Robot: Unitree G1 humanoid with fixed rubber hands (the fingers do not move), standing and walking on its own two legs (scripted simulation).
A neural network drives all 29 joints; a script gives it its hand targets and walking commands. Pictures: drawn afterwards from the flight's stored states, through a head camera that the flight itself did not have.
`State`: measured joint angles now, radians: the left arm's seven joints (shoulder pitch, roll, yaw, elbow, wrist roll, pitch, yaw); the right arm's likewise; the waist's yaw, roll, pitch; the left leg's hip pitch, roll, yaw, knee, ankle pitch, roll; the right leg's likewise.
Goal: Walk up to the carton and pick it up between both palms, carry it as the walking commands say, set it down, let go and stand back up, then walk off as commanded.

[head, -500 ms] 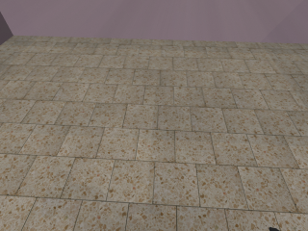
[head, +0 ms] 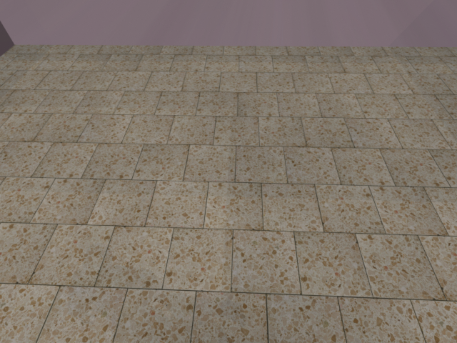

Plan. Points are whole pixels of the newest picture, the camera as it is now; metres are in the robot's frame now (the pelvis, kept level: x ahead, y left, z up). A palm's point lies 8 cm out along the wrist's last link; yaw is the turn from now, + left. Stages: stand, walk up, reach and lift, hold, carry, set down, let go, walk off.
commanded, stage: walk off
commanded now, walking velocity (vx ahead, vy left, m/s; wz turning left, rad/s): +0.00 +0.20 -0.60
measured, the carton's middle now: out of the picture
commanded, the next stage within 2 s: none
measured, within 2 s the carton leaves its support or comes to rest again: neither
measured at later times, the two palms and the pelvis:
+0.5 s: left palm (61, 332) +0.17 +0.35 -0.13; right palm out of the picture -0.05 -0.14 -0.13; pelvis -0.02 +0.13 -0.01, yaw -19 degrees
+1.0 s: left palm (14, 285) +0.26 +0.48 -0.12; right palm out of the picture -0.02 -0.04 -0.12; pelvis +0.03 +0.25 -0.01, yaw -35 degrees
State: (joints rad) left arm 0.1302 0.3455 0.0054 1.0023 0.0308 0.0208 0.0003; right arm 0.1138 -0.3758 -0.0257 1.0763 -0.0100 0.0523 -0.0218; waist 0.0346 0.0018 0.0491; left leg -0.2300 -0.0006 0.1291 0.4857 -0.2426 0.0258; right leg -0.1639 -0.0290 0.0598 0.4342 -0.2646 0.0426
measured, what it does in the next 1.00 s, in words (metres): steps to the left, turning right: left foot, then right foot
